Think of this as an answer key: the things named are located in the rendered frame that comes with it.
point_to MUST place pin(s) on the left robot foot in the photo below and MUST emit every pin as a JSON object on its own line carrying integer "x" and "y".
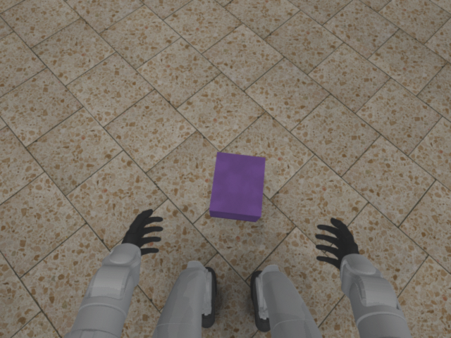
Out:
{"x": 209, "y": 319}

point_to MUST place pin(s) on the robot right hand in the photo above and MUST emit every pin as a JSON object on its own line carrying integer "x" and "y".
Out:
{"x": 344, "y": 242}

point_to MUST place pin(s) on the robot left hand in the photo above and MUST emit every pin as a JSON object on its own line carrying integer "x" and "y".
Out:
{"x": 138, "y": 230}

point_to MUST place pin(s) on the right robot forearm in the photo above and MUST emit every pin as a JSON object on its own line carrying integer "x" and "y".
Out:
{"x": 377, "y": 311}

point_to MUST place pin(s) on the right robot foot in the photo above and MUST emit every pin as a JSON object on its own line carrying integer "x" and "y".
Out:
{"x": 262, "y": 324}

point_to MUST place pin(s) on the carton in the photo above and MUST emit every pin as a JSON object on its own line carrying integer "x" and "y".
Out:
{"x": 238, "y": 185}

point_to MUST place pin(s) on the robot foot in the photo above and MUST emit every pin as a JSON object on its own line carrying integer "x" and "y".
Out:
{"x": 209, "y": 319}
{"x": 262, "y": 324}

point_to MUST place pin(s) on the left robot forearm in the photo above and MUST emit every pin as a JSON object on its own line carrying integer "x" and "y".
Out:
{"x": 106, "y": 302}

